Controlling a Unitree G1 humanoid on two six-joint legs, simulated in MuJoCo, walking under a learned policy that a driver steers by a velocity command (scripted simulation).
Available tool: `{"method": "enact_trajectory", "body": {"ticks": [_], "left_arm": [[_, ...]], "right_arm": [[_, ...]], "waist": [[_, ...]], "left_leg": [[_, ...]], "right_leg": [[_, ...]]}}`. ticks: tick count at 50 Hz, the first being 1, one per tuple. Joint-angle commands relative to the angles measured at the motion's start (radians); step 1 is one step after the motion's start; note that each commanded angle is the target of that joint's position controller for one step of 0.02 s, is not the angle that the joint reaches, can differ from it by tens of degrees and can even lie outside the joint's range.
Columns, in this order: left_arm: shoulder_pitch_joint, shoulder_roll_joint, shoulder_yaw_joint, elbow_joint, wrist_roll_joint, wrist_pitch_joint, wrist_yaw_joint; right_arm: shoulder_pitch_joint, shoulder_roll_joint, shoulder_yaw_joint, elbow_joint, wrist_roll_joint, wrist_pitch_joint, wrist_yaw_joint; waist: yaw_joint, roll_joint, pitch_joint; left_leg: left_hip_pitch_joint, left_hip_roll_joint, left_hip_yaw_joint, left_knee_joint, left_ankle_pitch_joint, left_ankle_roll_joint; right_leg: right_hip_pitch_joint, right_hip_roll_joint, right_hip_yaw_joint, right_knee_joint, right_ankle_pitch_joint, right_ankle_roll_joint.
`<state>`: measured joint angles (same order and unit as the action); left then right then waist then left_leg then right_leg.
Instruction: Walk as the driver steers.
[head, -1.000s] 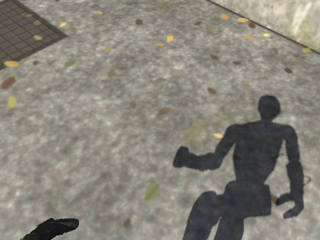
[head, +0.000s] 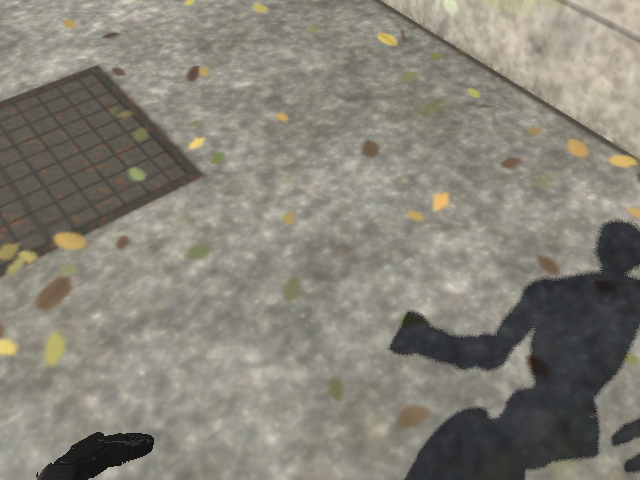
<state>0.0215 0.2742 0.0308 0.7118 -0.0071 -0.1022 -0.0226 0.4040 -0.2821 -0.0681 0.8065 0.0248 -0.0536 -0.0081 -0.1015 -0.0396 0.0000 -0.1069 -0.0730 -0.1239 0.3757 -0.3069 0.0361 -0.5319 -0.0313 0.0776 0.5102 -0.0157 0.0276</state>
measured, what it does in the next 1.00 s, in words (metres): walks ahead, turning left: right foot, then left foot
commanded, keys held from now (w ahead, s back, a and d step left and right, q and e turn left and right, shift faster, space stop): w+q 1.00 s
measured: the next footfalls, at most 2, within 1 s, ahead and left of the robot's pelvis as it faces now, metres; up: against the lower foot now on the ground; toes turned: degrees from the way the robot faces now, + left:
right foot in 0.06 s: +0.18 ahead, -0.14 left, +0.00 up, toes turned +5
left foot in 0.56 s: +0.39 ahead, +0.19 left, +0.00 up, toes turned +23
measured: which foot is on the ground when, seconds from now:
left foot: down 0.00-0.06, up 0.08-0.54, down 0.56-1.00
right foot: up 0.00-0.04, down 0.06-0.56, up 0.58-1.00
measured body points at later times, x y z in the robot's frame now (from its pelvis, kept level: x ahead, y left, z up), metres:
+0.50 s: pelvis +0.24 +0.02 -0.01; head +0.27 +0.04 +0.44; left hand +0.16 +0.31 -0.13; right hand +0.53 -0.13 -0.08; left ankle +0.35 +0.19 -0.71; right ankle +0.14 -0.14 -0.74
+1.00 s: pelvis +0.49 +0.15 +0.00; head +0.50 +0.18 +0.45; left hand +0.56 +0.48 -0.08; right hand +0.68 -0.08 -0.10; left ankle +0.35 +0.18 -0.74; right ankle +0.71 +0.12 -0.71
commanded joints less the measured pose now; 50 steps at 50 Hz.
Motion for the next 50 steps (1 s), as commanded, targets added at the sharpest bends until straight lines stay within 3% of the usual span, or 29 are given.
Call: {"method": "enact_trajectory", "body": {"ticks": [1, 2, 3, 4, 5, 6, 7, 9, 11, 14, 19, 23, 25, 26, 27, 28, 29, 30, 31, 32, 33, 34, 36, 39, 43, 47, 50], "left_arm": [[0.048, 0.131, 0.049, -0.050, -0.002, -0.025, 0.002], [0.142, 0.158, 0.062, -0.032, 0.007, -0.028, 0.009], [0.302, 0.221, 0.079, -0.015, 0.019, -0.028, 0.018], [0.364, 0.298, 0.099, 0.015, 0.023, -0.010, 0.015], [0.346, 0.205, 0.082, 0.003, 0.008, -0.007, 0.011], [0.309, 0.144, 0.065, -0.004, 0.005, -0.006, 0.014], [0.253, 0.120, 0.055, -0.009, 0.013, -0.003, 0.012], [0.191, 0.085, 0.045, 0.000, 0.021, -0.001, 0.013], [0.189, 0.096, 0.052, 0.013, 0.018, -0.010, 0.013], [0.207, 0.132, 0.068, 0.037, 0.015, -0.015, 0.018], [0.232, 0.170, 0.078, 0.063, 0.007, 0.000, 0.028], [0.272, 0.207, 0.091, 0.088, -0.014, 0.020, 0.028], [0.268, 0.236, 0.100, 0.091, -0.024, 0.032, 0.031], [0.264, 0.251, 0.105, 0.090, -0.029, 0.040, 0.034], [0.251, 0.246, 0.102, 0.086, -0.033, 0.048, 0.037], [0.268, 0.210, 0.087, 0.076, -0.014, 0.045, 0.042], [0.342, 0.058, 0.039, 0.016, 0.038, 0.026, 0.031], [0.280, 0.109, 0.037, -0.006, 0.004, -0.014, 0.020], [0.173, 0.176, 0.054, -0.034, -0.037, -0.033, 0.012], [0.157, 0.163, 0.048, -0.038, -0.031, -0.043, 0.015], [0.160, 0.161, 0.050, -0.023, -0.004, -0.044, 0.023], [0.178, 0.172, 0.058, -0.016, 0.010, -0.035, 0.025], [0.195, 0.156, 0.059, -0.015, 0.018, -0.012, 0.022], [0.126, 0.116, 0.048, -0.037, 0.027, 0.006, 0.024], [-0.025, 0.082, 0.032, -0.074, 0.018, 0.000, 0.013], [-0.109, 0.102, 0.037, -0.106, 0.003, -0.014, -0.005], [-0.080, 0.130, 0.051, -0.107, 0.000, -0.025, -0.010]], "right_arm": [[-0.039, -0.151, -0.036, -0.067, -0.002, 0.000, -0.009], [-0.041, -0.111, -0.023, -0.075, -0.007, 0.000, -0.008], [-0.039, -0.045, 0.000, -0.098, -0.023, -0.003, -0.007], [0.077, -0.006, 0.013, -0.138, 0.006, -0.020, -0.005], [0.053, -0.112, -0.008, -0.114, 0.020, -0.022, -0.008], [-0.041, -0.157, -0.022, -0.123, 0.015, -0.015, -0.006], [-0.075, -0.143, -0.024, -0.125, 0.007, -0.007, -0.007], [-0.101, -0.111, -0.026, -0.139, 0.003, 0.007, 0.001], [-0.112, -0.073, -0.020, -0.152, 0.005, 0.020, 0.007], [-0.165, -0.054, -0.015, -0.185, -0.003, 0.027, 0.011], [-0.306, -0.034, -0.002, -0.226, -0.002, 0.018, 0.043], [-0.391, -0.049, -0.005, -0.272, 0.001, 0.022, 0.062], [-0.370, -0.077, -0.019, -0.282, -0.005, 0.027, 0.066], [-0.308, -0.104, -0.035, -0.271, -0.008, 0.030, 0.064], [-0.160, -0.144, -0.061, -0.231, -0.006, 0.033, 0.059], [0.023, -0.216, -0.097, -0.180, -0.002, 0.041, 0.041], [0.008, -0.340, -0.112, -0.181, 0.009, 0.038, 0.026], [0.036, -0.296, -0.091, -0.223, 0.001, 0.018, 0.034], [0.011, -0.225, -0.070, -0.205, -0.009, 0.001, 0.041], [-0.035, -0.197, -0.060, -0.202, -0.005, -0.007, 0.040], [-0.111, -0.165, -0.049, -0.213, -0.007, -0.007, 0.038], [-0.161, -0.140, -0.039, -0.229, -0.017, -0.008, 0.035], [-0.186, -0.140, -0.038, -0.234, -0.021, -0.011, 0.028], [-0.147, -0.164, -0.044, -0.208, -0.016, -0.015, 0.009], [-0.087, -0.169, -0.046, -0.175, -0.006, -0.006, -0.007], [-0.028, -0.170, -0.047, -0.140, 0.003, 0.003, -0.011], [-0.029, -0.167, -0.048, -0.132, 0.002, 0.015, -0.015]], "waist": [[0.106, 0.149, -0.020], [0.150, 0.135, -0.080], [0.210, -0.003, -0.216], [0.152, -0.330, -0.297], [0.174, -0.211, -0.224], [0.191, -0.112, -0.119], [0.166, -0.053, -0.071], [0.124, -0.080, -0.001], [0.114, -0.082, 0.009], [0.117, -0.042, 0.015], [0.163, -0.026, 0.047], [0.175, -0.028, 0.082], [0.142, -0.049, 0.053], [0.100, -0.060, 0.006], [0.014, -0.041, -0.070], [-0.064, 0.025, -0.164], [0.050, 0.324, -0.211], [-0.003, 0.252, -0.396], [-0.024, 0.161, -0.261], [0.012, 0.121, -0.168], [0.058, 0.068, -0.110], [0.097, 0.083, -0.085], [0.126, 0.091, -0.069], [0.114, 0.078, -0.026], [0.055, 0.108, 0.007], [0.025, 0.121, 0.020], [0.049, 0.158, 0.011]], "left_leg": [[-0.091, 0.219, -0.236, 0.011, 0.144, 0.131], [-0.142, 0.165, -0.207, 0.130, 0.150, 0.099], [-0.276, 0.088, -0.105, 0.435, -0.003, 0.055], [-0.615, -0.005, 0.009, 0.728, -0.308, 0.011], [-0.727, 0.070, -0.036, 0.871, -0.263, -0.002], [-0.746, 0.102, -0.030, 0.901, -0.169, -0.004], [-0.701, 0.133, -0.011, 0.884, -0.095, -0.011], [-0.637, 0.179, -0.003, 0.813, -0.017, -0.018], [-0.610, 0.188, 0.021, 0.778, 0.025, -0.027], [-0.640, 0.195, 0.024, 0.671, 0.118, -0.042], [-0.576, 0.179, 0.094, 0.403, 0.318, -0.027], [-0.554, 0.160, 0.141, 0.293, 0.251, 0.012], [-0.469, 0.111, 0.191, 0.266, 0.147, 0.050], [-0.369, 0.070, 0.222, 0.254, 0.105, 0.074], [-0.164, 0.019, 0.246, 0.191, 0.153, 0.107], [0.148, 0.047, 0.146, 0.177, 0.182, 0.152], [0.455, 0.316, -0.382, 0.112, 0.091, 0.305], [0.526, 0.419, -0.732, -0.061, -0.093, 0.397], [0.455, 0.389, -0.596, -0.085, -0.036, 0.336], [0.317, 0.346, -0.465, -0.080, 0.043, 0.301], [0.173, 0.304, -0.369, -0.082, 0.142, 0.269], [0.069, 0.273, -0.306, -0.100, 0.240, 0.257], [-0.031, 0.252, -0.265, -0.136, 0.330, 0.266], [-0.108, 0.216, -0.189, -0.156, 0.386, 0.260], [-0.139, 0.163, -0.148, -0.141, 0.276, 0.201], [-0.084, 0.190, -0.227, -0.079, 0.212, 0.183], [-0.014, 0.212, -0.307, 0.006, 0.234, 0.164]], "right_leg": [[0.224, 0.015, -0.025, -0.063, -0.059, -0.034], [0.382, -0.027, -0.002, -0.073, -0.074, -0.065], [0.628, -0.213, 0.170, -0.067, -0.100, -0.125], [0.868, -0.417, 0.611, -0.170, -0.311, -0.278], [0.815, -0.407, 0.664, -0.213, -0.497, -0.276], [0.712, -0.362, 0.499, -0.219, -0.463, -0.235], [0.605, -0.312, 0.375, -0.239, -0.347, -0.209], [0.464, -0.249, 0.208, -0.291, -0.190, -0.192], [0.419, -0.235, 0.111, -0.332, -0.084, -0.202], [0.436, -0.249, 0.011, -0.355, 0.044, -0.220], [0.466, -0.228, -0.153, -0.361, 0.074, -0.185], [0.558, -0.265, -0.206, -0.328, 0.117, -0.158], [0.598, -0.269, -0.244, -0.226, 0.386, -0.139], [0.602, -0.260, -0.267, -0.113, 0.555, -0.128], [0.551, -0.228, -0.303, 0.083, 0.633, -0.103], [0.339, -0.190, -0.309, 0.362, 0.445, -0.059], [-0.121, -0.015, -0.269, 0.730, -0.487, 0.005], [-0.244, 0.045, -0.015, 0.885, -0.603, 0.001], [-0.335, -0.004, 0.008, 0.883, -0.501, -0.018], [-0.311, -0.044, 0.001, 0.801, -0.412, -0.034], [-0.240, -0.077, 0.003, 0.718, -0.354, -0.030], [-0.163, -0.097, 0.010, 0.660, -0.316, -0.026], [-0.099, -0.095, -0.001, 0.595, -0.283, -0.005], [-0.106, -0.069, -0.021, 0.443, -0.162, 0.033], [-0.047, -0.012, -0.022, 0.155, 0.074, 0.041], [0.002, 0.022, -0.002, 0.025, 0.091, 0.021], [0.061, 0.035, 0.006, -0.023, -0.031, -0.010]]}}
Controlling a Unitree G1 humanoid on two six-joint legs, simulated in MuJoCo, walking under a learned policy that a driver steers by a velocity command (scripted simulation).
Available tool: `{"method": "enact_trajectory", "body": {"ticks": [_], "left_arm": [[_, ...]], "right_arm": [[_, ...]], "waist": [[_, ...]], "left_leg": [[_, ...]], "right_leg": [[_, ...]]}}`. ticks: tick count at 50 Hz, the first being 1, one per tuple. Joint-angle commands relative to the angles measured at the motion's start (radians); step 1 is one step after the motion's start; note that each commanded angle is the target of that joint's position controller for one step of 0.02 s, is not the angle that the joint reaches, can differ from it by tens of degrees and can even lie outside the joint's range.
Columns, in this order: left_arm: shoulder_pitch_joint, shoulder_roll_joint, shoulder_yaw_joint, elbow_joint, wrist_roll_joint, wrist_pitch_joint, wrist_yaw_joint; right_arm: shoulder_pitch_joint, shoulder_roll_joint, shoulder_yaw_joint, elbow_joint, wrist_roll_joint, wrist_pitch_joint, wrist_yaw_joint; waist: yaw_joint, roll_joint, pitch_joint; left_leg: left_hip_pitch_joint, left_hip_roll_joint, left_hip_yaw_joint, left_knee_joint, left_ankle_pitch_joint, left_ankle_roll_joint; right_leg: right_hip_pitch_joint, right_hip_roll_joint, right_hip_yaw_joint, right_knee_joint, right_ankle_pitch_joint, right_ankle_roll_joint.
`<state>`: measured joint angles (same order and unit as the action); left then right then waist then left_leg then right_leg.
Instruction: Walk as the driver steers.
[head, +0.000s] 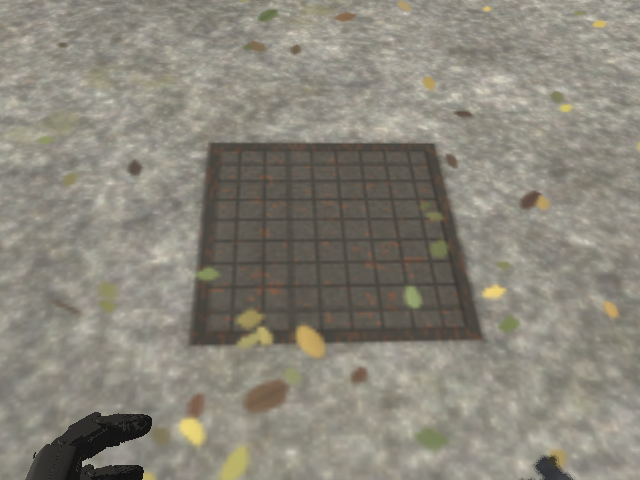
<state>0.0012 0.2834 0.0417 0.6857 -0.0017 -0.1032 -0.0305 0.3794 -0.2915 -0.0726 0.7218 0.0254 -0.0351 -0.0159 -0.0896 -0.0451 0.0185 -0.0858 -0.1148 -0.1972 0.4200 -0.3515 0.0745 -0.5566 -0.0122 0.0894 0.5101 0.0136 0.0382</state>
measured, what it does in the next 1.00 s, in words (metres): walks ahead: right foot, then left foot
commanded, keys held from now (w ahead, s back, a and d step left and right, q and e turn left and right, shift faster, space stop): w+q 0.18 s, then w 0.46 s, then w+e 0.36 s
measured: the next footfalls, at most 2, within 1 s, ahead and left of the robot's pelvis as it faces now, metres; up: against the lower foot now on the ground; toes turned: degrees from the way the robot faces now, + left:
right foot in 0.06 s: +0.20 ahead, -0.13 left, +0.00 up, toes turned +6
left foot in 0.56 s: +0.42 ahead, +0.18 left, +0.00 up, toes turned +14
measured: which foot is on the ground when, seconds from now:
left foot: down 0.00-0.06, up 0.08-0.54, down 0.56-1.00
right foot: up 0.00-0.04, down 0.06-0.56, up 0.58-1.00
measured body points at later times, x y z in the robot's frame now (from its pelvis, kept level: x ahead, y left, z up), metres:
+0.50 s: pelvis +0.26 +0.01 +0.00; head +0.29 +0.03 +0.45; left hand +0.18 +0.29 -0.13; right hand +0.54 -0.15 -0.07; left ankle +0.38 +0.18 -0.71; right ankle +0.17 -0.14 -0.74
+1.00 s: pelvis +0.52 +0.09 +0.00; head +0.54 +0.09 +0.45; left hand +0.68 +0.35 -0.10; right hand +0.58 -0.19 -0.12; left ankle +0.38 +0.17 -0.74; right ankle +0.71 -0.03 -0.70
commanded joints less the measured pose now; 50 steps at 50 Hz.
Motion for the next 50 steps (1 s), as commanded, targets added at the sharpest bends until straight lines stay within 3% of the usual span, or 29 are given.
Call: {"method": "enact_trajectory", "body": {"ticks": [1, 2, 3, 4, 5, 6, 7, 8, 9, 11, 14, 19, 23, 25, 26, 27, 28, 29, 30, 31, 33, 34, 36, 39, 45, 48, 50], "left_arm": [[-0.009, 0.129, 0.048, -0.070, -0.006, -0.029, 0.000], [0.082, 0.150, 0.062, -0.049, 0.000, -0.033, 0.007], [0.223, 0.194, 0.077, -0.036, 0.017, -0.037, 0.015], [0.352, 0.279, 0.099, -0.008, 0.033, -0.025, 0.019], [0.364, 0.217, 0.087, 0.001, 0.003, -0.017, 0.011], [0.316, 0.143, 0.067, -0.012, -0.003, -0.010, 0.015], [0.266, 0.118, 0.057, -0.019, 0.005, 0.000, 0.019], [0.228, 0.098, 0.049, -0.012, 0.009, 0.005, 0.020], [0.208, 0.081, 0.042, -0.007, 0.015, 0.003, 0.022], [0.213, 0.080, 0.042, 0.014, 0.012, -0.006, 0.018], [0.240, 0.121, 0.054, 0.050, 0.006, -0.018, 0.013], [0.273, 0.160, 0.059, 0.088, -0.015, -0.001, 0.016], [0.351, 0.193, 0.064, 0.133, -0.030, 0.020, 0.017], [0.353, 0.209, 0.067, 0.148, -0.037, 0.033, 0.021], [0.340, 0.215, 0.066, 0.152, -0.040, 0.039, 0.024], [0.347, 0.195, 0.056, 0.156, -0.037, 0.042, 0.028], [0.343, 0.148, 0.033, 0.133, -0.012, 0.038, 0.032], [0.440, 0.026, -0.007, 0.097, 0.003, 0.019, 0.023], [0.381, 0.117, 0.014, 0.111, -0.019, 0.000, 0.019], [0.296, 0.162, 0.028, 0.077, -0.044, -0.011, 0.014], [0.247, 0.144, 0.028, 0.076, -0.023, -0.009, 0.019], [0.272, 0.135, 0.030, 0.086, -0.021, 0.004, 0.016], [0.305, 0.095, 0.024, 0.103, -0.026, 0.033, 0.015], [0.244, 0.079, 0.024, 0.083, -0.023, 0.055, 0.022], [0.080, 0.046, 0.011, 0.032, -0.016, 0.044, -0.005], [0.005, 0.042, 0.006, -0.013, -0.016, 0.043, -0.022], [-0.020, 0.051, 0.008, -0.043, -0.016, 0.044, -0.035]], "right_arm": [[-0.016, -0.152, -0.042, -0.049, 0.001, 0.001, -0.008], [-0.031, -0.127, -0.033, -0.056, -0.001, 0.002, -0.006], [-0.044, -0.073, -0.013, -0.075, -0.012, -0.002, -0.001], [0.081, -0.015, 0.006, -0.095, 0.008, -0.011, -0.003], [0.102, -0.088, -0.001, -0.091, 0.016, -0.016, -0.005], [0.011, -0.160, -0.021, -0.086, 0.016, -0.011, -0.004], [-0.060, -0.166, -0.024, -0.098, 0.005, -0.005, -0.004], [-0.100, -0.152, -0.026, -0.111, -0.006, -0.003, -0.001], [-0.104, -0.134, -0.029, -0.113, -0.005, 0.001, 0.004], [-0.088, -0.078, -0.017, -0.109, 0.002, 0.008, 0.010], [-0.134, -0.043, -0.003, -0.122, -0.008, 0.006, 0.012], [-0.288, -0.022, 0.018, -0.143, -0.013, -0.022, 0.040], [-0.389, -0.041, 0.017, -0.179, -0.003, -0.029, 0.055], [-0.371, -0.067, 0.007, -0.180, -0.007, -0.030, 0.058], [-0.296, -0.089, -0.007, -0.160, -0.013, -0.031, 0.056], [-0.152, -0.133, -0.033, -0.110, -0.017, -0.029, 0.049], [0.025, -0.202, -0.057, -0.073, -0.023, -0.022, 0.035], [0.064, -0.303, -0.071, -0.061, -0.025, -0.019, 0.031], [0.073, -0.210, -0.048, -0.065, -0.016, -0.023, 0.033], [0.013, -0.173, -0.031, -0.064, -0.018, -0.030, 0.035], [-0.104, -0.110, -0.013, -0.068, -0.023, -0.036, 0.039], [-0.137, -0.086, -0.006, -0.070, -0.033, -0.043, 0.040], [-0.158, -0.084, -0.010, -0.054, -0.033, -0.060, 0.039], [-0.145, -0.105, -0.019, -0.018, -0.044, -0.079, 0.029], [-0.107, -0.134, -0.023, 0.032, -0.036, -0.077, 0.011], [-0.055, -0.148, -0.029, 0.068, -0.025, -0.059, 0.008], [-0.046, -0.161, -0.035, 0.081, -0.016, -0.041, 0.004]], "waist": [[0.065, 0.180, -0.021], [0.114, 0.175, -0.070], [0.180, 0.112, -0.196], [0.156, -0.165, -0.353], [0.154, -0.237, -0.341], [0.176, -0.116, -0.193], [0.167, -0.045, -0.106], [0.146, -0.027, -0.037], [0.122, -0.048, -0.012], [0.105, -0.067, -0.002], [0.103, -0.035, 0.006], [0.146, -0.018, 0.024], [0.168, -0.034, 0.049], [0.136, -0.052, 0.033], [0.081, -0.052, -0.015], [0.012, -0.035, -0.105], [-0.062, 0.045, -0.237], [0.007, 0.315, -0.357], [-0.036, 0.232, -0.378], [-0.025, 0.205, -0.228], [0.036, 0.126, -0.099], [0.072, 0.141, -0.082], [0.102, 0.134, -0.060], [0.099, 0.104, 0.001], [0.038, 0.082, 0.053], [0.008, 0.072, 0.075], [0.011, 0.082, 0.075]], "left_leg": [[-0.033, 0.245, -0.245, -0.001, 0.311, 0.114], [-0.055, 0.202, -0.222, 0.086, 0.367, 0.086], [-0.159, 0.149, -0.157, 0.321, 0.310, 0.049], [-0.509, 0.004, -0.007, 0.668, -0.070, -0.034], [-0.680, 0.058, 0.000, 0.838, -0.242, -0.051], [-0.728, 0.107, -0.002, 0.897, -0.156, -0.060], [-0.707, 0.142, 0.041, 0.890, -0.080, -0.065], [-0.682, 0.169, 0.052, 0.842, -0.030, -0.067], [-0.640, 0.198, 0.055, 0.803, 0.004, -0.064], [-0.582, 0.207, 0.078, 0.747, 0.029, -0.063], [-0.609, 0.210, 0.079, 0.610, 0.104, -0.072], [-0.533, 0.203, 0.163, 0.294, 0.336, -0.069], [-0.500, 0.179, 0.191, 0.171, 0.296, -0.046], [-0.432, 0.152, 0.212, 0.121, 0.230, -0.015], [-0.304, 0.123, 0.240, 0.077, 0.242, 0.007], [-0.087, 0.095, 0.258, 0.055, 0.265, 0.035], [0.210, 0.241, 0.089, 0.093, 0.290, 0.090], [0.502, 0.491, -0.401, -0.004, 0.116, 0.256], [0.480, 0.500, -0.512, -0.090, 0.019, 0.257], [0.370, 0.462, -0.366, -0.104, 0.070, 0.217], [0.132, 0.387, -0.162, -0.148, 0.238, 0.178], [0.051, 0.365, -0.104, -0.183, 0.283, 0.167], [-0.038, 0.360, -0.028, -0.246, 0.319, 0.173], [-0.071, 0.360, 0.082, -0.299, 0.360, 0.165], [-0.019, 0.335, 0.268, -0.320, 0.401, 0.102], [0.104, 0.369, 0.300, -0.280, 0.443, 0.089], [0.182, 0.392, 0.316, -0.221, 0.554, 0.074]], "right_leg": [[0.154, 0.022, -0.021, -0.048, -0.086, -0.039], [0.298, 0.014, -0.032, -0.085, -0.071, -0.067], [0.549, -0.119, 0.081, -0.052, -0.082, -0.130], [0.925, -0.357, 0.487, -0.096, -0.240, -0.292], [0.938, -0.429, 0.719, -0.182, -0.480, -0.320], [0.810, -0.387, 0.584, -0.210, -0.538, -0.274], [0.680, -0.342, 0.436, -0.222, -0.449, -0.237], [0.565, -0.298, 0.332, -0.250, -0.344, -0.223], [0.494, -0.264, 0.248, -0.276, -0.270, -0.208], [0.422, -0.231, 0.156, -0.323, -0.188, -0.218], [0.429, -0.243, 0.079, -0.362, -0.060, -0.255], [0.447, -0.203, -0.065, -0.370, 0.028, -0.226], [0.535, -0.253, -0.062, -0.344, 0.048, -0.210], [0.581, -0.270, -0.071, -0.281, 0.187, -0.193], [0.576, -0.251, -0.104, -0.184, 0.342, -0.172], [0.522, -0.206, -0.149, -0.010, 0.433, -0.145], [0.323, -0.161, -0.182, 0.273, 0.213, -0.102], [-0.067, 0.017, -0.162, 0.634, -0.484, -0.039], [-0.176, -0.004, -0.012, 0.763, -0.598, -0.047], [-0.247, -0.050, -0.018, 0.780, -0.524, -0.062], [-0.185, -0.116, -0.037, 0.678, -0.378, -0.057], [-0.119, -0.139, -0.024, 0.649, -0.333, -0.053], [-0.062, -0.142, -0.020, 0.618, -0.290, -0.036], [-0.125, -0.129, 0.019, 0.521, -0.166, -0.014], [-0.103, -0.088, -0.045, 0.209, 0.113, -0.032], [-0.148, -0.079, -0.071, 0.130, 0.067, -0.059], [-0.164, -0.064, -0.102, 0.105, -0.028, -0.085]]}}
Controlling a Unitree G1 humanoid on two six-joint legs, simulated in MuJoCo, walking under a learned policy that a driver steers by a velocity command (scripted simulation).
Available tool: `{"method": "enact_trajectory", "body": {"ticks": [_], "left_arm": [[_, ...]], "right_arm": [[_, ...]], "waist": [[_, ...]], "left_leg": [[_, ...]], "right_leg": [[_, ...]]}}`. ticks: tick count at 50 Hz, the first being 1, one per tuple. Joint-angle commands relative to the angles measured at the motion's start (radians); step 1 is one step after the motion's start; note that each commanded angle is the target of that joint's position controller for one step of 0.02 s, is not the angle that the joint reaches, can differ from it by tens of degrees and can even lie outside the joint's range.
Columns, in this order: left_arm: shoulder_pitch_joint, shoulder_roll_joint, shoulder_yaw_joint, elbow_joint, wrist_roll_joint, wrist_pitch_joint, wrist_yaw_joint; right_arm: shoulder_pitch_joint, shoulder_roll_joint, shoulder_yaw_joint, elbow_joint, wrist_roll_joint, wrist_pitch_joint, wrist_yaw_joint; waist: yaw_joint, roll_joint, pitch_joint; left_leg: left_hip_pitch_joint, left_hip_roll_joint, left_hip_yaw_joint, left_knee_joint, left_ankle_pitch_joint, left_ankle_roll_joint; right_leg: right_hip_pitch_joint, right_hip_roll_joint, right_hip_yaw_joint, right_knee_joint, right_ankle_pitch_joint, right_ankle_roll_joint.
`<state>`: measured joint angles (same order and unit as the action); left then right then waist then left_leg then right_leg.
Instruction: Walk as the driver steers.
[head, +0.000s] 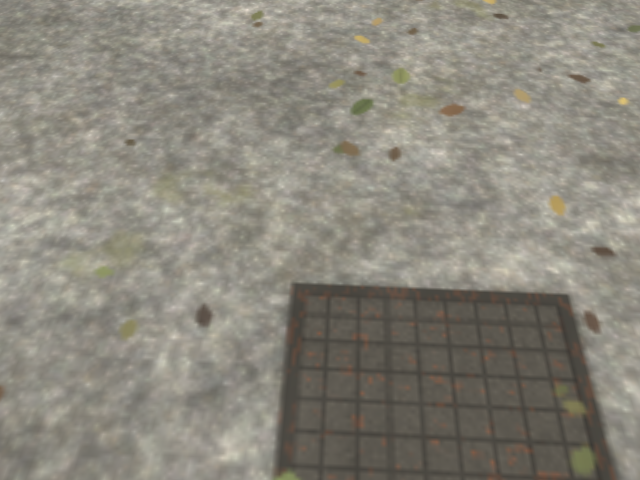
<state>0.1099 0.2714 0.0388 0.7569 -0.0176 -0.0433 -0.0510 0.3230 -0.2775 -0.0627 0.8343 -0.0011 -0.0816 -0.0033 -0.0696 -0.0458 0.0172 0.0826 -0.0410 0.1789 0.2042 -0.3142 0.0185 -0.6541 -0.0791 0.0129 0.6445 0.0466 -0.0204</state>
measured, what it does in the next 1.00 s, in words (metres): walks ahead, turning right: right foot, then left foot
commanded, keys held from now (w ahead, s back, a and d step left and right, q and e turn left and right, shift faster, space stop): w+e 0.46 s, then w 0.54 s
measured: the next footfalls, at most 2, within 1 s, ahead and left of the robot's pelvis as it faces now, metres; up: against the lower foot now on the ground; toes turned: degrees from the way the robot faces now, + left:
right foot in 0.10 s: +0.23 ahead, -0.12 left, +0.00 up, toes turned -5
left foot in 0.56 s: +0.53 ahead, +0.03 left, +0.00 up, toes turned -22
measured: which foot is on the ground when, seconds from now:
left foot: down 0.00-0.10, up 0.12-0.54, down 0.56-1.00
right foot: up 0.00-0.08, down 0.10-0.58, up 0.60-1.00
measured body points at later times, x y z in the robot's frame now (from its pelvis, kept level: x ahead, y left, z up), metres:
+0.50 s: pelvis +0.29 -0.04 +0.00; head +0.32 -0.06 +0.45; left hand +0.42 +0.23 -0.10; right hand +0.45 -0.33 -0.07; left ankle +0.50 +0.07 -0.70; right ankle +0.19 -0.11 -0.73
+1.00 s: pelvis +0.55 -0.10 +0.01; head +0.58 -0.11 +0.45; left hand +0.86 +0.01 -0.07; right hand +0.43 -0.36 -0.12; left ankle +0.50 +0.05 -0.73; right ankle +0.65 -0.29 -0.71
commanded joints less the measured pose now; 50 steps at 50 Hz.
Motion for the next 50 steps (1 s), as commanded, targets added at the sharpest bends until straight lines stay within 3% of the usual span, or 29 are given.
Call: {"method": "enact_trajectory", "body": {"ticks": [1, 3, 4, 5, 6, 7, 8, 9, 10, 11, 12, 15, 19, 22, 25, 27, 28, 29, 30, 31, 32, 33, 34, 35, 37, 40, 42, 47, 50], "left_arm": [[-0.120, 0.073, 0.015, -0.124, 0.000, -0.015, -0.020], [-0.017, 0.115, 0.039, -0.119, 0.001, -0.009, -0.022], [0.127, 0.158, 0.066, -0.087, -0.002, -0.007, -0.014], [0.294, 0.234, 0.100, -0.053, -0.004, 0.001, 0.004], [0.297, 0.339, 0.118, -0.055, -0.012, 0.001, 0.015], [0.329, 0.271, 0.096, -0.079, -0.007, -0.009, 0.015], [0.299, 0.219, 0.083, -0.074, 0.002, -0.016, 0.016], [0.243, 0.195, 0.076, -0.082, -0.001, -0.021, 0.019], [0.177, 0.167, 0.068, -0.095, 0.001, -0.021, 0.021], [0.137, 0.138, 0.057, -0.114, 0.012, -0.022, 0.025], [0.120, 0.137, 0.056, -0.126, 0.017, -0.021, 0.027], [0.133, 0.166, 0.065, -0.124, 0.008, -0.024, 0.043], [0.181, 0.188, 0.074, -0.108, -0.003, -0.011, 0.063], [0.235, 0.191, 0.076, -0.088, -0.008, -0.001, 0.066], [0.252, 0.172, 0.072, -0.077, -0.006, 0.004, 0.070], [0.240, 0.156, 0.068, -0.073, 0.000, 0.007, 0.069], [0.242, 0.122, 0.056, -0.076, 0.005, 0.005, 0.065], [0.253, 0.074, 0.035, -0.092, 0.020, 0.003, 0.064], [0.407, 0.020, 0.018, -0.103, -0.012, -0.009, 0.062], [0.377, 0.117, 0.032, -0.082, -0.021, -0.013, 0.065], [0.251, 0.168, 0.046, -0.098, -0.018, -0.014, 0.065], [0.180, 0.158, 0.044, -0.115, -0.005, -0.014, 0.067], [0.139, 0.145, 0.044, -0.130, 0.009, -0.019, 0.064], [0.143, 0.130, 0.044, -0.132, 0.010, -0.022, 0.058], [0.161, 0.096, 0.037, -0.127, 0.006, -0.021, 0.050], [0.084, 0.060, 0.020, -0.155, 0.014, -0.022, 0.048], [0.026, 0.045, 0.012, -0.165, 0.013, -0.027, 0.043], [-0.110, 0.049, 0.010, -0.197, 0.000, -0.038, 0.026], [-0.144, 0.068, 0.017, -0.217, -0.003, -0.044, 0.013]], "right_arm": [[0.000, -0.186, -0.048, -0.032, 0.012, 0.014, -0.012], [-0.019, -0.214, -0.055, -0.039, 0.013, 0.033, -0.025], [-0.034, -0.214, -0.054, -0.045, 0.015, 0.041, -0.031], [-0.022, -0.193, -0.042, -0.061, 0.005, 0.036, -0.038], [0.080, -0.041, 0.005, -0.109, -0.029, 0.007, -0.018], [0.004, -0.105, 0.001, -0.113, 0.000, -0.035, 0.000], [-0.093, -0.153, -0.013, -0.144, 0.038, -0.057, 0.012], [-0.129, -0.142, -0.006, -0.155, 0.034, -0.070, 0.010], [-0.142, -0.142, -0.010, -0.151, 0.009, -0.071, 0.002], [-0.129, -0.152, -0.018, -0.147, -0.004, -0.061, -0.001], [-0.113, -0.148, -0.020, -0.149, -0.008, -0.048, 0.000], [-0.127, -0.105, -0.010, -0.159, -0.017, -0.021, -0.004], [-0.281, -0.066, 0.009, -0.194, -0.013, -0.024, 0.005], [-0.354, -0.084, 0.005, -0.216, 0.005, -0.033, 0.016], [-0.341, -0.122, -0.009, -0.214, 0.009, -0.046, 0.027], [-0.258, -0.135, -0.021, -0.191, 0.004, -0.055, 0.027], [-0.171, -0.160, -0.035, -0.172, -0.007, -0.060, 0.022], [-0.029, -0.210, -0.047, -0.158, -0.020, -0.062, 0.016], [0.068, -0.299, -0.074, -0.104, -0.019, -0.046, 0.024], [0.068, -0.203, -0.054, -0.107, 0.012, -0.044, 0.032], [0.021, -0.148, -0.037, -0.115, 0.014, -0.040, 0.030], [-0.030, -0.133, -0.028, -0.125, 0.000, -0.034, 0.029], [-0.058, -0.113, -0.020, -0.120, -0.005, -0.030, 0.028], [-0.071, -0.099, -0.012, -0.117, -0.012, -0.030, 0.025], [-0.064, -0.091, -0.009, -0.104, -0.004, -0.032, 0.023], [-0.041, -0.140, -0.021, -0.080, 0.009, -0.030, 0.016], [-0.026, -0.158, -0.024, -0.066, 0.012, -0.023, 0.013], [0.055, -0.174, -0.022, -0.017, 0.024, -0.006, 0.012], [0.074, -0.189, -0.026, 0.005, 0.028, 0.010, 0.008]], "waist": [[0.007, 0.097, 0.061], [0.073, 0.140, -0.028], [0.155, 0.127, -0.104], [0.228, 0.053, -0.200], [0.118, -0.216, -0.282], [0.183, -0.121, -0.422], [0.202, -0.074, -0.289], [0.167, 0.004, -0.189], [0.124, 0.047, -0.120], [0.088, 0.035, -0.096], [0.066, 0.017, -0.086], [0.054, 0.017, -0.051], [0.112, -0.022, -0.022], [0.143, -0.040, -0.021], [0.129, -0.063, -0.026], [0.081, -0.085, -0.039], [0.040, -0.072, -0.099], [-0.015, 0.032, -0.232], [0.043, 0.381, -0.326], [0.006, 0.277, -0.259], [-0.018, 0.178, -0.130], [-0.003, 0.110, -0.074], [0.012, 0.102, -0.023], [0.038, 0.131, -0.019], [0.055, 0.157, -0.029], [0.041, 0.132, -0.008], [0.023, 0.124, -0.002], [-0.024, 0.122, 0.024], [-0.010, 0.131, 0.037]], "left_leg": [[0.036, 0.321, -0.044, 0.046, 0.660, 0.118], [0.051, 0.311, -0.013, 0.233, 1.014, 0.089], [-0.009, 0.278, 0.016, 0.427, 1.060, 0.061], [-0.228, 0.239, 0.017, 0.707, 0.829, 0.021], [-0.700, 0.025, -0.038, 1.075, -0.124, -0.053], [-0.826, -0.011, -0.272, 1.210, -0.276, -0.042], [-0.907, 0.047, -0.295, 1.200, -0.192, -0.020], [-0.890, 0.091, -0.283, 1.114, -0.107, -0.006], [-0.836, 0.121, -0.275, 1.020, -0.061, -0.010], [-0.759, 0.142, -0.279, 0.971, -0.031, -0.016], [-0.717, 0.144, -0.277, 0.937, -0.018, -0.027], [-0.687, 0.136, -0.243, 0.786, 0.044, -0.074], [-0.606, 0.079, -0.226, 0.467, 0.336, -0.095], [-0.555, 0.044, -0.240, 0.354, 0.399, -0.090], [-0.538, 0.052, -0.263, 0.293, 0.335, -0.056], [-0.435, 0.049, -0.234, 0.250, 0.287, -0.013], [-0.291, 0.072, -0.243, 0.239, 0.273, 0.024], [-0.056, 0.227, -0.409, 0.253, 0.238, 0.089], [0.236, 0.420, -0.876, 0.155, 0.007, 0.268], [0.215, 0.428, -0.986, 0.083, -0.248, 0.259], [0.102, 0.386, -0.838, 0.073, -0.230, 0.215], [-0.004, 0.343, -0.720, 0.064, -0.114, 0.191], [-0.086, 0.309, -0.642, 0.045, -0.002, 0.195], [-0.138, 0.279, -0.581, 0.028, 0.082, 0.187], [-0.174, 0.251, -0.509, 0.000, 0.184, 0.195], [-0.194, 0.258, -0.434, -0.042, 0.291, 0.217], [-0.200, 0.241, -0.374, -0.053, 0.323, 0.204], [-0.177, 0.242, -0.311, -0.034, 0.348, 0.174], [-0.097, 0.283, -0.324, 0.012, 0.400, 0.153]], "right_leg": [[-0.035, 0.024, -0.053, -0.037, -0.115, -0.043], [0.131, 0.098, -0.118, -0.025, -0.217, -0.085], [0.330, 0.142, -0.130, -0.075, -0.183, -0.118], [0.640, 0.075, 0.020, -0.099, -0.147, -0.171], [0.994, -0.189, 0.579, -0.167, -0.266, -0.359], [1.090, -0.259, 0.840, -0.312, -0.366, -0.412], [1.013, -0.228, 0.688, -0.333, -0.320, -0.355], [0.867, -0.181, 0.559, -0.333, -0.240, -0.317], [0.721, -0.146, 0.470, -0.343, -0.131, -0.293], [0.620, -0.117, 0.410, -0.367, -0.037, -0.284], [0.560, -0.105, 0.393, -0.388, 0.005, -0.289], [0.437, -0.072, 0.304, -0.418, 0.085, -0.288], [0.364, 0.004, 0.227, -0.405, -0.026, -0.216], [0.394, -0.015, 0.286, -0.373, -0.117, -0.194], [0.499, -0.063, 0.363, -0.294, -0.156, -0.174], [0.522, -0.060, 0.372, -0.220, -0.087, -0.150], [0.505, -0.011, 0.336, -0.103, -0.016, -0.122], [0.398, 0.051, 0.259, 0.166, -0.152, -0.086], [0.042, 0.193, 0.139, 0.492, -0.575, -0.013], [-0.098, 0.136, 0.185, 0.609, -0.613, -0.007], [-0.134, 0.101, 0.178, 0.633, -0.523, -0.010], [-0.110, 0.066, 0.138, 0.610, -0.457, -0.009], [-0.101, 0.039, 0.124, 0.552, -0.410, -0.006], [-0.052, 0.009, 0.114, 0.506, -0.375, -0.006], [-0.009, -0.005, 0.081, 0.434, -0.361, 0.003], [-0.026, -0.020, 0.048, 0.272, -0.284, 0.025], [0.000, -0.016, 0.032, 0.146, -0.172, 0.031], [0.087, 0.024, 0.000, -0.053, -0.019, 0.027], [0.098, 0.037, 0.000, -0.113, -0.090, -0.009]]}}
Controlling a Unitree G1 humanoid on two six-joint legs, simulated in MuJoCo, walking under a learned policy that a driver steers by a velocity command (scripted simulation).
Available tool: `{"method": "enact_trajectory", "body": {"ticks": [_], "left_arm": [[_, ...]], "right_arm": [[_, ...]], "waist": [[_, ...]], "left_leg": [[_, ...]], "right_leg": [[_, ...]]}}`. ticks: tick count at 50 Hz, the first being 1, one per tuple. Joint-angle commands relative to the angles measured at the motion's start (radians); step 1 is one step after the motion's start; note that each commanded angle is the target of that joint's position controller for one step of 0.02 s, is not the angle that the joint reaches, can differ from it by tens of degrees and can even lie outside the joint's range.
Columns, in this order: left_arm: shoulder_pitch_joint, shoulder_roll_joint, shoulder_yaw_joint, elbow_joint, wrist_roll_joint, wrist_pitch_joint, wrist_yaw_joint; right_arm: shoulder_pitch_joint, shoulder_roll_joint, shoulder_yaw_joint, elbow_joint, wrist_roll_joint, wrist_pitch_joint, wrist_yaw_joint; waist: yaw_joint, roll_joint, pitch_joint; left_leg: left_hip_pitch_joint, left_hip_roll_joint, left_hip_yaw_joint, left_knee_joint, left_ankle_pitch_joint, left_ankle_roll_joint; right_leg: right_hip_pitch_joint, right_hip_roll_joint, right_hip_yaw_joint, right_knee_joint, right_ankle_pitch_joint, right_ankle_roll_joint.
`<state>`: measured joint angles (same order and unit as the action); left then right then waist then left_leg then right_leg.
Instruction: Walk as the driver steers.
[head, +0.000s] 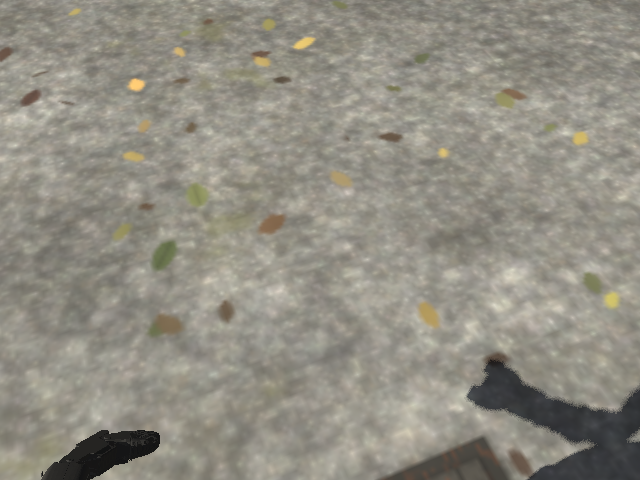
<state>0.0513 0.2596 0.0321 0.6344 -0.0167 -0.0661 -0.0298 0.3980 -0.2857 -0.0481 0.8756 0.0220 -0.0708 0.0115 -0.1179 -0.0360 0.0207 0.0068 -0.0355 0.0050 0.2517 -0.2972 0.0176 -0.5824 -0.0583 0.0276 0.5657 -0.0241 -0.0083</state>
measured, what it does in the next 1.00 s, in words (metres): walks ahead, turning left: right foot, then left foot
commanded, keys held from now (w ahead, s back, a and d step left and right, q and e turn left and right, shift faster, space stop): w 0.06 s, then w+q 0.78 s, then w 0.16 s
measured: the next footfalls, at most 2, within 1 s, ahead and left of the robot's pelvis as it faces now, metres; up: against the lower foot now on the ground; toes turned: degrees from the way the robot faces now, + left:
right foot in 0.08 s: +0.21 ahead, -0.13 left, +0.00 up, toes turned -1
left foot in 0.62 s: +0.47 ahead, +0.14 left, +0.00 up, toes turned +18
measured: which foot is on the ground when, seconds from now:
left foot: down 0.00-0.08, up 0.10-0.60, down 0.62-1.00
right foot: up 0.00-0.06, down 0.08-0.64, up 0.66-1.00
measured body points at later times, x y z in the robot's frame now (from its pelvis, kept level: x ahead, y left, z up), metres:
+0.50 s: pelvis +0.27 -0.03 +0.00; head +0.29 -0.02 +0.45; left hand +0.24 +0.26 -0.13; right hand +0.49 -0.23 -0.10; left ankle +0.42 +0.15 -0.70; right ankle +0.17 -0.13 -0.74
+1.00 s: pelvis +0.54 +0.07 +0.00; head +0.56 +0.10 +0.45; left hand +0.63 +0.39 -0.08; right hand +0.72 -0.16 -0.10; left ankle +0.44 +0.13 -0.74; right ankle +0.78 +0.00 -0.70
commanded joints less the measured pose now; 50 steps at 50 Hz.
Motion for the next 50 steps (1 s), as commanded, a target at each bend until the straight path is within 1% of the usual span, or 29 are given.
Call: {"method": "enact_trajectory", "body": {"ticks": [1, 2, 3, 4, 5, 6, 7, 8, 9, 11, 14, 20, 25, 28, 29, 30, 31, 32, 33, 34, 35, 36, 37, 38, 40, 42, 45, 47, 50], "left_arm": [[-0.062, 0.093, 0.029, -0.090, -0.002, -0.022, -0.009], [0.005, 0.113, 0.040, -0.072, 0.003, -0.023, -0.007], [0.136, 0.153, 0.063, -0.031, 0.008, -0.021, 0.000], [0.314, 0.216, 0.084, -0.001, 0.021, -0.018, 0.012], [0.379, 0.299, 0.101, 0.015, 0.026, -0.010, 0.013], [0.399, 0.207, 0.079, 0.018, 0.018, -0.006, 0.013], [0.338, 0.174, 0.064, 0.021, 0.015, -0.009, 0.014], [0.275, 0.151, 0.055, 0.019, 0.018, -0.012, 0.014], [0.224, 0.122, 0.048, 0.023, 0.024, -0.017, 0.010], [0.173, 0.094, 0.045, 0.034, 0.029, -0.036, 0.006], [0.168, 0.111, 0.055, 0.069, 0.031, -0.055, 0.011], [0.202, 0.149, 0.066, 0.119, 0.029, -0.047, 0.032], [0.290, 0.182, 0.077, 0.173, 0.009, -0.013, 0.040], [0.275, 0.216, 0.087, 0.175, 0.001, 0.012, 0.050], [0.265, 0.230, 0.090, 0.172, 0.000, 0.021, 0.056], [0.250, 0.236, 0.090, 0.167, -0.002, 0.029, 0.062], [0.243, 0.226, 0.083, 0.156, 0.001, 0.027, 0.068], [0.315, 0.099, 0.043, 0.106, 0.037, 0.005, 0.056], [0.289, 0.096, 0.028, 0.087, 0.022, -0.039, 0.040], [0.169, 0.165, 0.047, 0.058, -0.020, -0.065, 0.026], [0.135, 0.158, 0.043, 0.044, -0.024, -0.079, 0.024], [0.134, 0.153, 0.045, 0.056, 0.000, -0.082, 0.032], [0.147, 0.166, 0.055, 0.063, 0.018, -0.073, 0.036], [0.164, 0.164, 0.058, 0.063, 0.023, -0.060, 0.035], [0.175, 0.136, 0.053, 0.060, 0.031, -0.039, 0.035], [0.111, 0.112, 0.045, 0.038, 0.034, -0.029, 0.038], [0.009, 0.078, 0.027, 0.022, 0.028, -0.034, 0.027], [-0.050, 0.080, 0.023, 0.010, 0.017, -0.042, 0.015], [-0.091, 0.114, 0.032, -0.008, 0.011, -0.052, 0.002]], "right_arm": [[-0.006, -0.190, -0.044, -0.032, 0.005, 0.005, -0.009], [-0.023, -0.199, -0.045, -0.033, 0.006, 0.010, -0.012], [-0.025, -0.185, -0.039, -0.035, 0.004, 0.012, -0.014], [-0.033, -0.138, -0.018, -0.060, -0.015, 0.008, -0.015], [0.083, -0.023, 0.018, -0.078, -0.019, -0.010, -0.011], [0.044, -0.108, -0.002, -0.061, 0.001, -0.024, -0.007], [-0.042, -0.162, -0.021, -0.090, 0.024, -0.030, -0.003], [-0.094, -0.153, -0.020, -0.101, 0.022, -0.029, -0.005], [-0.118, -0.142, -0.023, -0.104, 0.008, -0.023, -0.007], [-0.074, -0.106, -0.024, -0.086, 0.007, 0.005, -0.010], [-0.096, -0.069, -0.023, -0.095, 0.005, 0.031, -0.013], [-0.258, -0.042, -0.013, -0.146, -0.003, 0.023, 0.013], [-0.406, -0.033, -0.004, -0.227, -0.001, 0.022, 0.043], [-0.385, -0.064, -0.021, -0.256, 0.000, 0.026, 0.057], [-0.322, -0.088, -0.035, -0.249, 0.000, 0.030, 0.056], [-0.196, -0.129, -0.060, -0.222, 0.003, 0.032, 0.051], [-0.025, -0.195, -0.095, -0.179, 0.003, 0.038, 0.034], [0.026, -0.310, -0.121, -0.169, 0.007, 0.043, 0.014], [0.028, -0.289, -0.105, -0.203, 0.001, 0.028, 0.017], [0.011, -0.215, -0.084, -0.196, -0.008, 0.018, 0.021], [-0.039, -0.183, -0.075, -0.197, -0.004, 0.010, 0.020], [-0.110, -0.154, -0.067, -0.207, -0.001, 0.009, 0.019], [-0.159, -0.122, -0.055, -0.225, -0.009, 0.008, 0.015], [-0.181, -0.116, -0.052, -0.239, -0.017, 0.009, 0.011], [-0.181, -0.132, -0.057, -0.239, -0.013, 0.005, 0.002], [-0.156, -0.159, -0.065, -0.230, -0.010, 0.005, -0.011], [-0.118, -0.152, -0.061, -0.209, -0.006, 0.010, -0.022], [-0.070, -0.151, -0.058, -0.185, -0.006, 0.010, -0.023], [-0.030, -0.152, -0.057, -0.159, -0.002, 0.012, -0.021]], "waist": [[0.059, 0.126, 0.022], [0.107, 0.125, -0.016], [0.169, 0.108, -0.101], [0.244, 0.036, -0.240], [0.205, -0.229, -0.371], [0.242, -0.174, -0.372], [0.234, -0.117, -0.216], [0.204, -0.064, -0.137], [0.174, -0.042, -0.075], [0.121, -0.071, -0.048], [0.103, -0.037, -0.007], [0.151, -0.005, 0.040], [0.202, 0.008, 0.083], [0.158, -0.037, 0.031], [0.117, -0.058, -0.016], [0.043, -0.055, -0.085], [-0.043, -0.010, -0.171], [0.023, 0.237, -0.253], [0.020, 0.215, -0.409], [-0.017, 0.134, -0.305], [0.016, 0.096, -0.191], [0.065, 0.039, -0.119], [0.102, 0.052, -0.084], [0.127, 0.073, -0.075], [0.142, 0.076, -0.065], [0.128, 0.080, -0.037], [0.077, 0.113, -0.026], [0.043, 0.122, -0.021], [0.031, 0.125, 0.001]], "left_leg": [[-0.003, 0.282, -0.146, -0.002, 0.451, 0.144], [-0.005, 0.265, -0.119, 0.078, 0.596, 0.127], [-0.045, 0.220, -0.078, 0.232, 0.704, 0.103], [-0.232, 0.170, -0.048, 0.504, 0.517, 0.066], [-0.620, 0.005, -0.004, 0.871, -0.105, -0.003], [-0.732, 0.022, -0.135, 1.007, -0.274, 0.003], [-0.791, 0.066, -0.137, 1.034, -0.200, 0.012], [-0.765, 0.110, -0.110, 0.996, -0.114, 0.011], [-0.735, 0.135, -0.106, 0.945, -0.057, 0.005], [-0.632, 0.164, -0.115, 0.899, 0.012, -0.006], [-0.659, 0.166, -0.129, 0.843, 0.095, -0.025], [-0.669, 0.145, -0.070, 0.529, 0.380, -0.021], [-0.726, 0.127, -0.001, 0.387, 0.317, 0.020], [-0.621, 0.058, 0.077, 0.369, 0.168, 0.069], [-0.529, 0.019, 0.105, 0.376, 0.116, 0.091], [-0.356, -0.021, 0.116, 0.339, 0.125, 0.122], [-0.064, -0.012, 0.039, 0.281, 0.173, 0.167], [0.306, 0.249, -0.437, 0.260, 0.115, 0.320], [0.435, 0.383, -0.861, 0.092, 0.010, 0.438], [0.377, 0.347, -0.721, 0.056, 0.035, 0.371], [0.233, 0.303, -0.575, 0.054, 0.101, 0.329], [0.082, 0.258, -0.474, 0.045, 0.193, 0.294], [-0.029, 0.226, -0.406, 0.023, 0.286, 0.280], [-0.101, 0.209, -0.385, 0.000, 0.329, 0.280], [-0.189, 0.189, -0.332, -0.023, 0.411, 0.288], [-0.246, 0.161, -0.282, -0.032, 0.419, 0.272], [-0.271, 0.114, -0.209, -0.025, 0.329, 0.216], [-0.259, 0.134, -0.228, -0.027, 0.253, 0.204], [-0.153, 0.191, -0.288, 0.029, 0.221, 0.196]], "right_leg": [[0.071, 0.026, -0.023, -0.054, -0.046, -0.036], [0.180, 0.050, -0.047, -0.087, -0.048, -0.057], [0.374, 0.065, -0.062, -0.101, -0.035, -0.086], [0.676, -0.087, 0.097, -0.062, -0.005, -0.148], [0.997, -0.334, 0.534, -0.138, -0.183, -0.293], [0.966, -0.347, 0.666, -0.228, -0.325, -0.291], [0.843, -0.317, 0.521, -0.253, -0.313, -0.250], [0.712, -0.273, 0.398, -0.279, -0.241, -0.225], [0.603, -0.236, 0.315, -0.318, -0.170, -0.213], [0.481, -0.197, 0.199, -0.383, -0.083, -0.197], [0.433, -0.197, 0.080, -0.434, 0.036, -0.200], [0.477, -0.163, -0.119, -0.462, 0.110, -0.158], [0.654, -0.217, -0.177, -0.406, 0.194, -0.143], [0.722, -0.228, -0.219, -0.256, 0.587, -0.112], [0.723, -0.224, -0.230, -0.149, 0.746, -0.100], [0.676, -0.202, -0.250, 0.026, 0.797, -0.078], [0.497, -0.163, -0.259, 0.277, 0.636, -0.038], [0.047, -0.010, -0.240, 0.651, -0.167, 0.029], [-0.141, 0.114, 0.004, 0.832, -0.589, 0.035], [-0.238, 0.049, 0.075, 0.838, -0.511, 0.013], [-0.236, 0.006, 0.063, 0.756, -0.422, -0.005], [-0.179, -0.031, 0.056, 0.662, -0.364, 0.000], [-0.106, -0.053, 0.056, 0.599, -0.323, 0.009], [-0.051, -0.059, 0.057, 0.571, -0.300, 0.021], [-0.016, -0.054, 0.035, 0.493, -0.266, 0.054], [-0.018, -0.037, 0.019, 0.365, -0.168, 0.080], [0.049, -0.004, 0.005, 0.117, 0.061, 0.083], [0.091, 0.015, 0.001, 0.036, 0.156, 0.076], [0.060, 0.016, 0.024, -0.037, 0.109, 0.040]]}}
